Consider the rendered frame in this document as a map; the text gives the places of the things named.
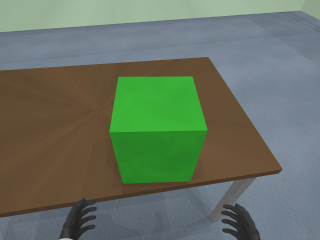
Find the carton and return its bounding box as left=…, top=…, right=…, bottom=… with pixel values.
left=109, top=76, right=208, bottom=184

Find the left robot hand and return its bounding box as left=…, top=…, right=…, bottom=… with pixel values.
left=58, top=198, right=97, bottom=240

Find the table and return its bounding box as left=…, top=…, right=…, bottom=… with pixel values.
left=0, top=57, right=283, bottom=222

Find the right robot hand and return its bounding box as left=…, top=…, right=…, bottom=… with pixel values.
left=221, top=203, right=261, bottom=240

